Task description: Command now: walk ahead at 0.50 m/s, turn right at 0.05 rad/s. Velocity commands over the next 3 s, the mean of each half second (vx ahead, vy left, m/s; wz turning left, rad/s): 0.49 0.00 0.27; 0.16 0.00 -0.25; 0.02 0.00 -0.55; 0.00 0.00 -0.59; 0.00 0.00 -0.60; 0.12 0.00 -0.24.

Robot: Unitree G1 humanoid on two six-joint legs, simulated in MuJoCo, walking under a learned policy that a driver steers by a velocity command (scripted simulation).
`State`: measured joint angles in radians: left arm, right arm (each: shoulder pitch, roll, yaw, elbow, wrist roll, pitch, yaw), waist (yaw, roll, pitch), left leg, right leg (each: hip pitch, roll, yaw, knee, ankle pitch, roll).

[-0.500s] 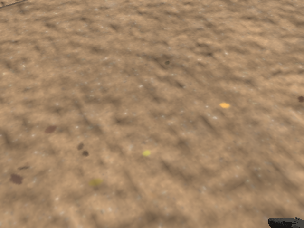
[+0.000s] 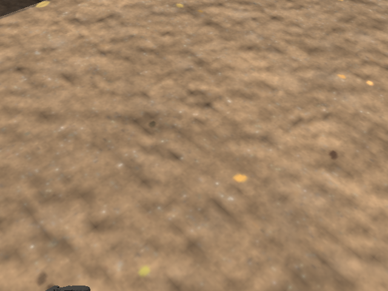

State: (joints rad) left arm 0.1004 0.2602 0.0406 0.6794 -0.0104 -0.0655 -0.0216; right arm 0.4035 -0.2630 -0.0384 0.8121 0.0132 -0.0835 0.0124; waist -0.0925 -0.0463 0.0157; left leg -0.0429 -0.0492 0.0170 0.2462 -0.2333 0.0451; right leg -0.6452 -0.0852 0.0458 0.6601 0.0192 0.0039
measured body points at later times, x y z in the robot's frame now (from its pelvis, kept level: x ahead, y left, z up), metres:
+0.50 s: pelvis +0.26 -0.04 +0.00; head +0.28 -0.04 +0.45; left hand +0.25 +0.24 -0.13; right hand +0.47 -0.27 -0.10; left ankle +0.39 +0.15 -0.68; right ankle +0.21 -0.15 -0.75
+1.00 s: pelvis +0.38 +0.01 -0.01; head +0.41 +0.00 +0.44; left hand +0.49 +0.29 -0.12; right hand +0.54 -0.26 -0.12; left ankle +0.45 +0.13 -0.75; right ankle +0.41 -0.12 -0.71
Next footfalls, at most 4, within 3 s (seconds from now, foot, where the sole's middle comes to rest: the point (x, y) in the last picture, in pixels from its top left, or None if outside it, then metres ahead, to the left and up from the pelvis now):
0.14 right None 0.25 -0.15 -0.78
0.64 left None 0.48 0.14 -0.78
1.08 right None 0.44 -0.12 -0.78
1.58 left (153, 289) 0.50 0.09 -0.78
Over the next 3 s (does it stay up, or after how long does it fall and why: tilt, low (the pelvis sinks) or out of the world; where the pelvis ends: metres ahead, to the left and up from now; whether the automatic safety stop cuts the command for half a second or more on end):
stays up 0.41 -0.09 0.00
